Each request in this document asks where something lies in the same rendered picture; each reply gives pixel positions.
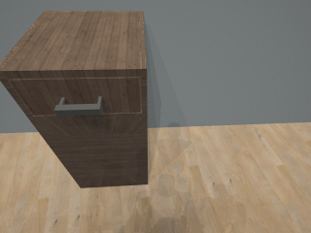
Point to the handle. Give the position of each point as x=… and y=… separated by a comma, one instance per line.
x=78, y=109

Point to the drawer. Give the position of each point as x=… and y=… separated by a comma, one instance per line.
x=41, y=95

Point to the cabinet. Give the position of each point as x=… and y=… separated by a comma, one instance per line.
x=104, y=150

